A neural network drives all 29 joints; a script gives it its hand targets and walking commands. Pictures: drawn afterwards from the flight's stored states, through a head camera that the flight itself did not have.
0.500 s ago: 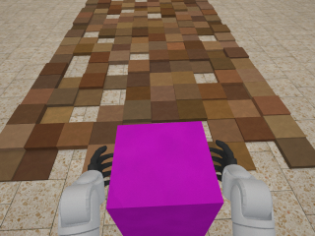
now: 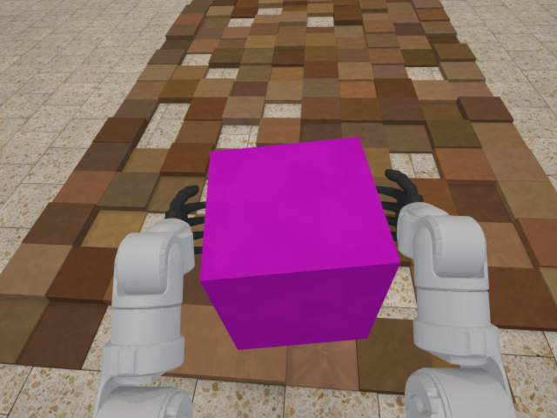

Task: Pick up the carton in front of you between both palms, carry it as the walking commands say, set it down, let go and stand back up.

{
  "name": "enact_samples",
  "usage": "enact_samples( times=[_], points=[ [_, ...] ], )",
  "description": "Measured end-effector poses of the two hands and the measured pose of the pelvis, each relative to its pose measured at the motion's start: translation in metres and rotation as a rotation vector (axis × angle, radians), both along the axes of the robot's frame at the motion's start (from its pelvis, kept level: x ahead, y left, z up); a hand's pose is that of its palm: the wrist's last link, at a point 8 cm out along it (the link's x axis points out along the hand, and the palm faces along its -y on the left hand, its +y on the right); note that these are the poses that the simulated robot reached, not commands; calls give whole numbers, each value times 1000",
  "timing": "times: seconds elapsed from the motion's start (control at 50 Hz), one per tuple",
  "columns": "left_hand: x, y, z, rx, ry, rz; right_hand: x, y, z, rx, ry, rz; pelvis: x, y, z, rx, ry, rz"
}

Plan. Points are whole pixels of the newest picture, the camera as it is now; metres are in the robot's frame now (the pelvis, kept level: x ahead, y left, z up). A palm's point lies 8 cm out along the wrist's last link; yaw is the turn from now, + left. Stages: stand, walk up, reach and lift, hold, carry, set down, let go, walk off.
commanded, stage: carry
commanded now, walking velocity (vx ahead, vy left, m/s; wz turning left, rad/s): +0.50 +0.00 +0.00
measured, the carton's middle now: (294, 251) +0.37 +0.00 +0.04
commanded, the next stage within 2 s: none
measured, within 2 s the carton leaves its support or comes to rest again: neither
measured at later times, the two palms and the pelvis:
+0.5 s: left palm (232, 64) +0.73 +0.12 +0.15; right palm (388, 71) +0.69 -0.18 +0.15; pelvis +0.32 +0.01 +0.02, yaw +0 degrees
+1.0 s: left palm out of the picture +1.09 +0.09 +0.16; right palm out of the picture +1.08 -0.20 +0.16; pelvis +0.69 -0.03 +0.02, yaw -2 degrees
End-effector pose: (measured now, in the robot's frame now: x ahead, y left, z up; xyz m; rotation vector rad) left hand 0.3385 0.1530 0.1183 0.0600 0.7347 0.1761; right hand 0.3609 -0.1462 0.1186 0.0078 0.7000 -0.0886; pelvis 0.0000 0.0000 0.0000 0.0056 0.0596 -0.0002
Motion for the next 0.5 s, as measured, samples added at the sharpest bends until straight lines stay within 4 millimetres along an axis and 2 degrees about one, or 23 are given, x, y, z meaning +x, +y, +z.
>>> enact_samples(
  times=[0.16,0.28,0.34,0.4,0.5],
  points=[
    [123,-3,16,-35,-1,-5,117,-3,21,-15,0,-22,99,1,10,16,34,-18],
    [222,1,13,-54,-19,-32,206,1,22,-17,-19,-61,187,12,4,45,59,-35],
    [273,2,14,-65,-39,-54,247,1,22,-19,-39,-88,224,20,3,54,69,-29],
    [319,-6,20,-94,-52,-65,278,-6,21,-12,-51,-132,255,21,12,42,71,-13],
    [393,-32,34,-123,-94,-89,333,-31,27,34,-93,-216,319,13,21,0,67,6]
  ],
)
